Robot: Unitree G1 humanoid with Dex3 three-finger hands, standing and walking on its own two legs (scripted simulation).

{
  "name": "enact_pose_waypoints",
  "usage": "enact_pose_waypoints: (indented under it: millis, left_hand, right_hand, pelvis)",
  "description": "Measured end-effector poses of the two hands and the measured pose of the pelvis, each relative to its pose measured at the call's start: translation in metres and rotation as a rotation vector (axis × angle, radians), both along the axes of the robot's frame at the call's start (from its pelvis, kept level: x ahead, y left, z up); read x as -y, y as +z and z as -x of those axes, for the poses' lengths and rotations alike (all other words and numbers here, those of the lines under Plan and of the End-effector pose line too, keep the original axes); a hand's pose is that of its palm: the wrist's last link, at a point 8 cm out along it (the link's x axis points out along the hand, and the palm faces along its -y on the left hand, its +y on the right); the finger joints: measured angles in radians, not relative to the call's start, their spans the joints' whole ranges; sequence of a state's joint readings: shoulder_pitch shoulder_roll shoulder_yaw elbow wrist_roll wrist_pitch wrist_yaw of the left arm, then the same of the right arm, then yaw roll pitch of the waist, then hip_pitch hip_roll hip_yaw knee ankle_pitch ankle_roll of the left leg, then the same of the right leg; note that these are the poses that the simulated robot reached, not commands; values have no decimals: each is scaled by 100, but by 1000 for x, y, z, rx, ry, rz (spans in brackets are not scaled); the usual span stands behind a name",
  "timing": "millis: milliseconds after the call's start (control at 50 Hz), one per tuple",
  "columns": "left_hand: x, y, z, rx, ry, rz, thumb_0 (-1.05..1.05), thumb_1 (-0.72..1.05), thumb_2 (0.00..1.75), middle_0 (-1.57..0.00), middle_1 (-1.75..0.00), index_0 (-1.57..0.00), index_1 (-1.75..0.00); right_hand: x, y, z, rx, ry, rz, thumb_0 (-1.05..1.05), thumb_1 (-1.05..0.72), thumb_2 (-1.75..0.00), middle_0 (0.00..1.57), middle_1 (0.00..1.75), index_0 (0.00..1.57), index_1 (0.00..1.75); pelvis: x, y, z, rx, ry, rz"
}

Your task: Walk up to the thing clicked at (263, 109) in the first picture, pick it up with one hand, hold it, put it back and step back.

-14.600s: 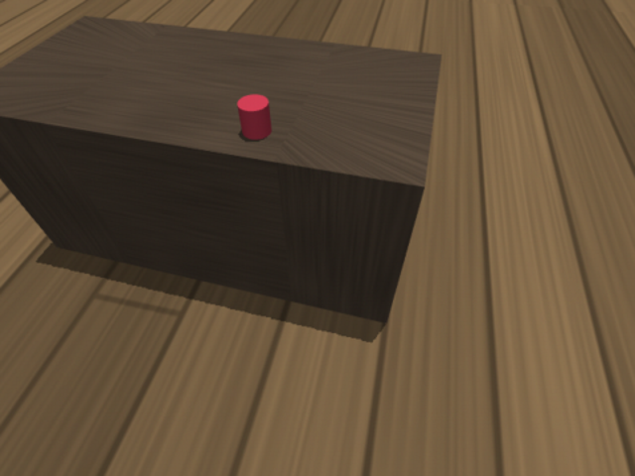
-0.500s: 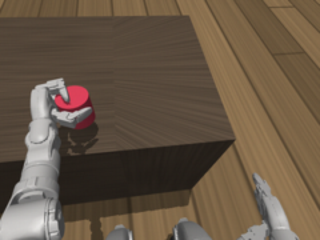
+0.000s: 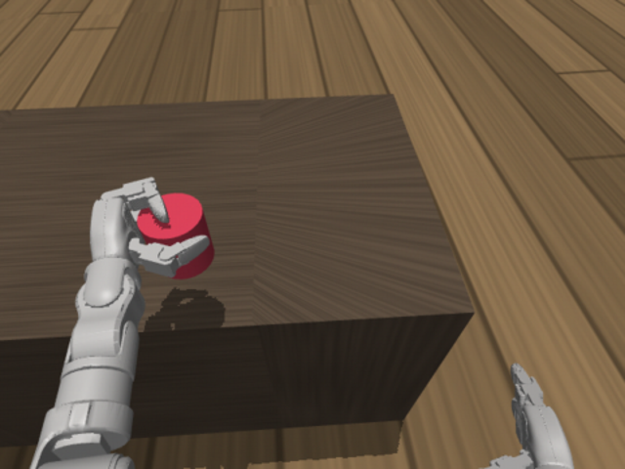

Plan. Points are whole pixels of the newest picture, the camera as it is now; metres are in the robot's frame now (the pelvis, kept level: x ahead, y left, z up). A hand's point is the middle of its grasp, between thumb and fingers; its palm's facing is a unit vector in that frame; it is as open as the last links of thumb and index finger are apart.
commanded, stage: lift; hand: left
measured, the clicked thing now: (178, 236) +0.39 +0.17 +0.09
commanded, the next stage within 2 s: hold in 0.64 s
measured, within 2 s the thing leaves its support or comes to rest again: neither
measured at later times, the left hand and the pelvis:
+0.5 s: hand (152, 234) +0.34 +0.17 +0.16, palm faces +0.17 -0.98 -0.04, open 7.0 cm; pelvis -0.01 -0.01 +0.02, yaw +1 degrees
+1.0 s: hand (137, 234) +0.32 +0.17 +0.18, palm faces +0.15 -0.99 -0.03, open 7.1 cm; pelvis -0.01 +0.00 +0.03, yaw +1 degrees
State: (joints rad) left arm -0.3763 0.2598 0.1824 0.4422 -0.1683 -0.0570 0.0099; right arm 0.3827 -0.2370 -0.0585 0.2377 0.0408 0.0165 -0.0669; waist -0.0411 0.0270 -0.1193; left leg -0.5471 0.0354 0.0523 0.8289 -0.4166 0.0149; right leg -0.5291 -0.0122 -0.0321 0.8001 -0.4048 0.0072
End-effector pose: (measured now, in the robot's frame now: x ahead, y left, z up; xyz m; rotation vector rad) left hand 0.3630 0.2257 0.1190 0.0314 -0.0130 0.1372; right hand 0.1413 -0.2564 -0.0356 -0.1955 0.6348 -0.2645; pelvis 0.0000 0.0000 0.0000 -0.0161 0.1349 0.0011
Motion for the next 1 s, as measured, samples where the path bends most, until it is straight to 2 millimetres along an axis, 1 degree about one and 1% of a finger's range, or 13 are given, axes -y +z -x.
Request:
enact_pose_waypoints:
  millis: [80, 280, 480, 580, 780, 1000]
  left_hand:
    - [3, 9, 9, -1, 8, 1, 0, -47, 103, -63, -112, -133, -145]
    - [9, 24, 34, -27, 16, -7, 0, -48, 103, -63, -112, -133, -145]
    - [7, 44, 55, -8, 35, -6, 0, -48, 103, -63, -113, -134, -147]
    - [7, 51, 61, -7, 28, 1, 0, -49, 103, -63, -114, -136, -148]
    - [4, 54, 69, -29, 28, 2, 0, -49, 103, -63, -114, -137, -149]
    - [3, 67, 73, -5, 13, 0, 0, -49, 100, -66, -112, -134, -145]
  right_hand:
    - [3, 0, 1, 3, -9, -3, -1, 54, -6, 5, 5, 6, 5]
    - [4, -2, 5, 12, -20, -19, -1, 54, -6, 5, 5, 6, 5]
    - [4, -5, 6, 21, -17, -25, -1, 54, -6, 5, 5, 6, 5]
    - [3, -6, 6, 26, -12, -29, -1, 54, -6, 5, 5, 6, 5]
    - [2, -5, 5, 34, -19, -30, -1, 53, -6, 5, 5, 6, 5]
    - [-3, 1, -6, 67, -11, -32, -1, 51, -6, 5, 5, 6, 5]
  pelvis:
    - [2, 3, 1, 24, 1, -4]
    - [6, 11, 7, 73, 5, -10]
    - [9, 16, 13, 112, 13, -13]
    - [9, 19, 15, 126, 16, -14]
    - [6, 24, 14, 144, 15, -12]
    - [3, 28, 9, 159, 18, -9]
